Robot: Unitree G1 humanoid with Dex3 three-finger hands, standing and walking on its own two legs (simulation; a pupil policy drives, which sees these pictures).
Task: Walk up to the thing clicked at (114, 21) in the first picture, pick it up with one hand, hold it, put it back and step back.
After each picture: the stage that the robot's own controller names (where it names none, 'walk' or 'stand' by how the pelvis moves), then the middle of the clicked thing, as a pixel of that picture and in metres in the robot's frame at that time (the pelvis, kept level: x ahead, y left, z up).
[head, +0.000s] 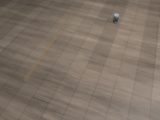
stand; (115, 18) +1.83 -0.40 -0.72
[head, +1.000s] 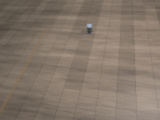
walk; (89, 29) +1.71 +0.05 -0.69
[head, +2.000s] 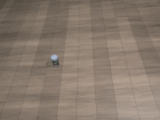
walk; (55, 60) +1.09 +0.39 -0.71
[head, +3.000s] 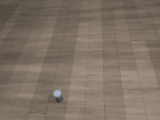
walk; (58, 96) +0.70 +0.34 -0.71
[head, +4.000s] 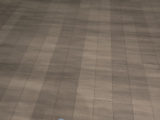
walk; out of the picture +0.45 +0.21 -0.70
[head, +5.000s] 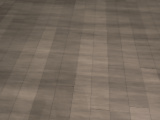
stand; out of the picture +0.36 +0.21 -0.72
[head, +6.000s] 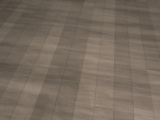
stand; out of the picture +0.37 +0.19 -0.72
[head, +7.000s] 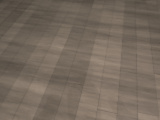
stand; out of the picture +0.38 +0.20 -0.71
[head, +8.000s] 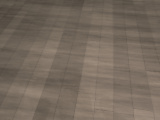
stand; out of the picture +0.39 +0.20 -0.72
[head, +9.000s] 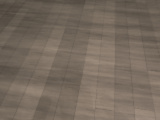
stand; out of the picture +0.38 +0.19 -0.73
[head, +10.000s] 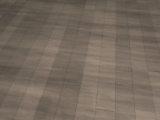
stand; out of the picture +0.38 +0.19 -0.73
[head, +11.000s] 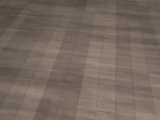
stand; out of the picture +0.38 +0.19 -0.73
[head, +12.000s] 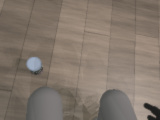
go down; (35, 66) +0.44 +0.22 -0.39
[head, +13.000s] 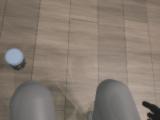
go down; (16, 60) +0.44 +0.26 -0.31
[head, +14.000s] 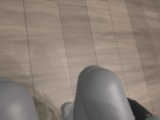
close in; out of the picture +0.41 +0.30 -0.22
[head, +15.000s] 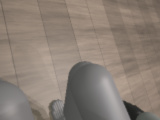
close; out of the picture +0.41 +0.30 -0.22
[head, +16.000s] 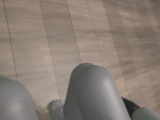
lift; out of the picture +0.39 +0.29 -0.23
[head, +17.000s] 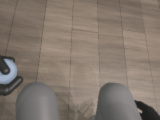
lift; (5, 76) +0.33 +0.27 -0.08
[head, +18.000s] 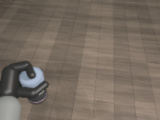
hold; (34, 86) +0.33 +0.17 +0.05
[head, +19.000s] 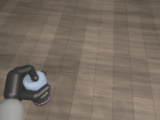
hold; (38, 89) +0.33 +0.17 +0.00
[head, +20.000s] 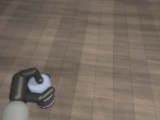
hold; (42, 92) +0.33 +0.16 +0.00
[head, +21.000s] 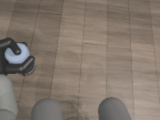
crouch; (22, 60) +0.42 +0.22 -0.08
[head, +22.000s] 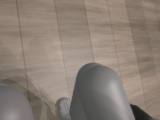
lower; out of the picture +0.40 +0.31 -0.23
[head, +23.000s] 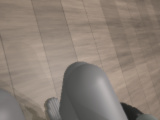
lower; out of the picture +0.41 +0.32 -0.23
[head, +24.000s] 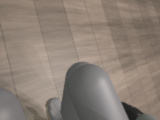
lower; out of the picture +0.41 +0.32 -0.22
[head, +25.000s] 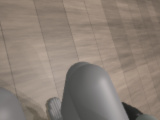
lower; out of the picture +0.41 +0.32 -0.22
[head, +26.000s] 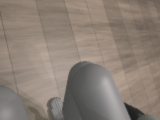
loosen; out of the picture +0.41 +0.31 -0.22
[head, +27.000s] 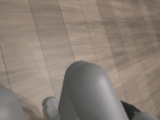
withdraw; out of the picture +0.40 +0.31 -0.23
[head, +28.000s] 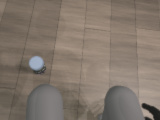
walk; (38, 66) +0.45 +0.24 -0.37
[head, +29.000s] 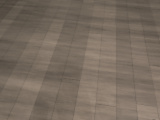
stand; out of the picture +0.37 +0.17 -0.66
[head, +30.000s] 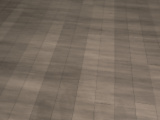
stand; out of the picture +0.40 +0.19 -0.66
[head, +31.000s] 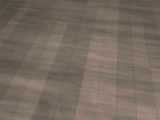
stand; out of the picture +0.40 +0.18 -0.70
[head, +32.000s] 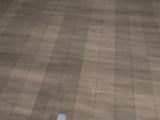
walk; out of the picture +0.43 +0.18 -0.71
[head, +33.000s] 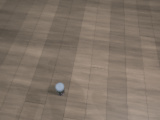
walk; (60, 89) +0.61 +0.18 -0.71
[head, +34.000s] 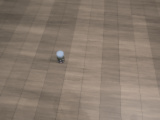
walk; (60, 57) +0.94 +0.26 -0.69
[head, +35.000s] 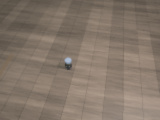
stand; (68, 63) +1.03 +0.17 -0.71
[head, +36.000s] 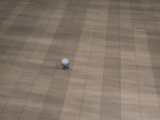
stand; (65, 64) +1.05 +0.21 -0.72
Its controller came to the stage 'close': yes
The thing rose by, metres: 0.70
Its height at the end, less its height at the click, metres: +0.00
